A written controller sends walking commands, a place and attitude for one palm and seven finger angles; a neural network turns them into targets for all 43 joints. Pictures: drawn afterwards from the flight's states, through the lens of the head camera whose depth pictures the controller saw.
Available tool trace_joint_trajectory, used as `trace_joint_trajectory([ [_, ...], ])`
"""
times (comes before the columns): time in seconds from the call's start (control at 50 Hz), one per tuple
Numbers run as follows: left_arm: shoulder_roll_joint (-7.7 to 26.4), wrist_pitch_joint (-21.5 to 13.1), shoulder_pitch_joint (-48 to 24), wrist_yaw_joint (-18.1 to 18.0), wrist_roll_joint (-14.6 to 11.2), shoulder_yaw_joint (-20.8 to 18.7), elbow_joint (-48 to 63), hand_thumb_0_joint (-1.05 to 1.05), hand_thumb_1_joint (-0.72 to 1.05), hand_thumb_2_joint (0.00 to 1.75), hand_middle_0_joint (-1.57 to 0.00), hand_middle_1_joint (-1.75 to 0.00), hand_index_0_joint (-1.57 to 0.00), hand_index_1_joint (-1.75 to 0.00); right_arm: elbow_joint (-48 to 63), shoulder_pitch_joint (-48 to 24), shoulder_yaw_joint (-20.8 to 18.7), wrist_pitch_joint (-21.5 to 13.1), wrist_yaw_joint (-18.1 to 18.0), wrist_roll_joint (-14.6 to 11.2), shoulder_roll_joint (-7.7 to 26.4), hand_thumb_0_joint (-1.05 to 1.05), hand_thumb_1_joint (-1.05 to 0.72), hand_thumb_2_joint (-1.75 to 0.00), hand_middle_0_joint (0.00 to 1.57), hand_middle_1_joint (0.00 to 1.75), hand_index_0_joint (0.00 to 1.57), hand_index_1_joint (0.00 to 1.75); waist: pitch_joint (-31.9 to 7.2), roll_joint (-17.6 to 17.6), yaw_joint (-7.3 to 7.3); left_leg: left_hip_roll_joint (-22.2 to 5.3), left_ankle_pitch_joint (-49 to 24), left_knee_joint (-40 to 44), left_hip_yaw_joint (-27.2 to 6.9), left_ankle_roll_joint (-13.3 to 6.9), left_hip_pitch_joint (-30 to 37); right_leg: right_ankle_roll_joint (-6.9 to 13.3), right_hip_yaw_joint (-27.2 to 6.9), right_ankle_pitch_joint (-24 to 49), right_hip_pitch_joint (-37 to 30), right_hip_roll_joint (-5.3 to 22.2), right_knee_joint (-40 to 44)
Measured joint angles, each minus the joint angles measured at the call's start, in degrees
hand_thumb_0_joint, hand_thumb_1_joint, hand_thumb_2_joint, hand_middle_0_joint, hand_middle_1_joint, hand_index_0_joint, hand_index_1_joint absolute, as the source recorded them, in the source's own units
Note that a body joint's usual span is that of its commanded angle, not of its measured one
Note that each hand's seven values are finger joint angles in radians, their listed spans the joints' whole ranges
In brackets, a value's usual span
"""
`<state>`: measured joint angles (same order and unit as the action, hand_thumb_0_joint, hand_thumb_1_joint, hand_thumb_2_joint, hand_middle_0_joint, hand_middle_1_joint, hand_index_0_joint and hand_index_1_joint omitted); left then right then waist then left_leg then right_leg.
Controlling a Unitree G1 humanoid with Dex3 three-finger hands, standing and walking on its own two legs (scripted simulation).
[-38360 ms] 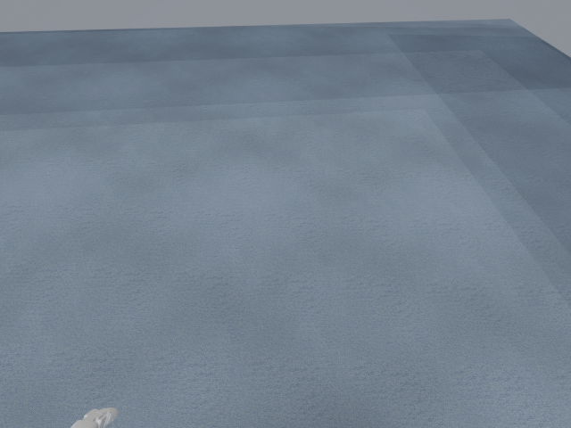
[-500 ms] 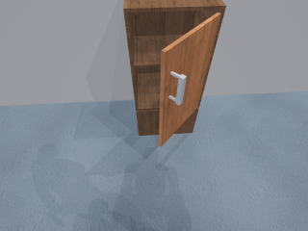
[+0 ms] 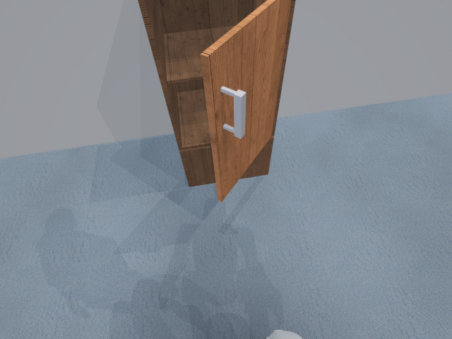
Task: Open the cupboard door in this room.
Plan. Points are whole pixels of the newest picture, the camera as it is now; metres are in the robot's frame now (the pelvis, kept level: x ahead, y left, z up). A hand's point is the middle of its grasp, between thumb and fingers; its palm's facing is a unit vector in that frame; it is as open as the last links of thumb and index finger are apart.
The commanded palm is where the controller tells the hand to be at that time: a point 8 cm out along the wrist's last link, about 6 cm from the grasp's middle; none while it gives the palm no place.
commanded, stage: walk to a spot facing it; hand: left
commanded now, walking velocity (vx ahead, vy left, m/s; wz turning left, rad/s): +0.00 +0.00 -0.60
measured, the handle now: (232, 113) +0.62 +0.02 -0.01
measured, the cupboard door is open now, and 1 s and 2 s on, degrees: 47 47 47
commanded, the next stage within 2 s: none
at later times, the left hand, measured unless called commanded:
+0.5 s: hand (150, 338) +0.14 +0.17 -0.16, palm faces -0.20 -0.95 -0.24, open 7.4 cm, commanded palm none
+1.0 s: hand (204, 251) +0.31 +0.08 -0.16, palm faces -0.59 -0.76 -0.26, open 7.4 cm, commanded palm none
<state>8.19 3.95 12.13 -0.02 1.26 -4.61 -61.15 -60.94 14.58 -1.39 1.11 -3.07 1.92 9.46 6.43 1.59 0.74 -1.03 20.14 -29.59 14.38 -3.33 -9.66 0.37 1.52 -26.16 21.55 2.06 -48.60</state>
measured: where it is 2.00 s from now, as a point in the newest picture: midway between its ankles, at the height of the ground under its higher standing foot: (296, 323)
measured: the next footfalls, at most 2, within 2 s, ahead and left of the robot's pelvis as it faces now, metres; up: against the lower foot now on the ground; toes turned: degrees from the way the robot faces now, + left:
left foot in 0.56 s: +0.12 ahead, +0.10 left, +0.00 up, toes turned -20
right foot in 0.96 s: +0.04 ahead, -0.13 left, +0.00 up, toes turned -38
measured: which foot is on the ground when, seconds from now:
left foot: down 0.00-0.10, up 0.12-0.54, down 0.56-0.96, up 0.98-1.00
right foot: down 0.00-0.56, up 0.58-0.94, down 0.96-1.00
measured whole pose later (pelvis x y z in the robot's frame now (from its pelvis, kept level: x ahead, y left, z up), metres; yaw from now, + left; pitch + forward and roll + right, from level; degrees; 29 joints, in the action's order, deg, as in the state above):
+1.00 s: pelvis +0.08 -0.02 -0.01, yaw -35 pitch +1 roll -1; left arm 14.7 1.4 4.4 1.7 1.0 -3.7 -49.6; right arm -53.3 18.0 -1.9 2.9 -1.3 0.5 15.1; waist 7.7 1.8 2.0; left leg -7.0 28.7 -46.6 10.0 2.2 -15.4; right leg 1.3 3.0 -17.8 17.7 0.0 -35.0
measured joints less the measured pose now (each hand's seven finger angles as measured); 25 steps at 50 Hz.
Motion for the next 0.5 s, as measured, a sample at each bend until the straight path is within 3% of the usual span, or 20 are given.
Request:
trace_joint_trajectory([
  [0.06,0.37,-0.42,-1.65,0.41,-0.07,-0.35,2.20,0.01,0.91,0.90,-0.20,-0.30,-0.20,-0.30,0.75,-0.06,-0.42,0.39,0.36,0.25,1.39,0.01,-0.91,-0.90,0.20,0.30,0.20,0.29,0.64,1.56,-0.15,-1.63,0.95,-1.48,0.65,1.16,-0.17,-0.08,0.87,0.25,-0.48,-0.15,1.69],
  [0.1,1.01,-1.27,-2.02,0.64,-0.09,-0.42,3.94,0.01,0.91,0.90,-0.20,-0.30,-0.20,-0.30,1.33,-0.02,-0.72,0.78,0.67,-0.02,2.14,0.01,-0.91,-0.90,0.20,0.30,0.20,0.29,0.45,2.05,-0.51,-3.04,2.69,-4.48,1.22,2.33,-1.09,0.30,1.10,7.24,-3.06,-0.35,9.11],
  [0.12,1.62,-1.99,-2.00,0.51,0.07,-0.53,4.67,0.01,0.91,0.90,-0.20,-0.30,-0.20,-0.30,1.64,-0.22,-0.92,1.16,0.87,-0.40,2.28,0.01,-0.91,-0.90,0.20,0.30,0.20,0.29,0.05,1.63,-0.79,-3.62,3.90,-7.87,1.02,2.95,-2.71,0.80,0.56,6.84,-3.69,-0.72,11.03],
  [0.16,1.84,-2.86,-2.68,-0.11,-0.17,-0.45,5.21,0.01,0.91,0.90,-0.20,-0.30,-0.20,-0.30,2.39,-2.23,-1.40,2.45,1.25,-0.96,3.24,0.01,-0.91,-0.90,0.20,0.30,0.20,0.29,0.86,2.12,-0.90,-3.58,9.62,-19.09,-4.37,3.94,-7.30,1.89,0.16,5.31,-3.27,-2.27,10.08],
  [0.24,1.96,-2.80,-2.25,-1.04,-0.23,-0.17,6.11,0.01,0.91,0.90,-0.20,-0.30,-0.20,-0.30,5.03,-6.91,-1.95,3.09,1.52,-1.20,4.42,0.01,-0.91,-0.90,0.20,0.30,0.20,0.29,1.43,0.99,-1.30,-2.11,8.33,-32.01,-10.82,5.11,-14.32,2.64,-2.83,8.44,-4.50,-3.97,14.94],
  [0.38,2.12,-2.44,-0.43,-0.45,0.00,0.29,6.61,0.01,0.91,0.90,-0.20,-0.30,-0.20,-0.30,9.73,-12.42,-1.93,2.00,1.46,-1.63,4.70,0.01,-0.91,-0.90,0.20,0.30,0.19,0.29,0.24,-0.97,-2.19,-1.30,4.79,-25.63,-14.78,6.44,-15.53,2.22,-8.96,12.12,-6.25,-5.40,21.38],
  [0.5,3.17,-1.94,0.25,-0.37,0.20,-0.31,7.90,0.01,0.91,0.90,-0.21,-0.30,-0.20,-0.30,11.30,-13.98,-1.28,1.37,1.16,-2.19,3.72,0.01,-0.91,-0.90,0.20,0.30,0.20,0.29,-0.07,-2.34,-3.30,0.41,4.64,-15.86,-15.46,6.17,-12.73,0.85,-12.65,11.74,-6.48,-6.80,21.31],
])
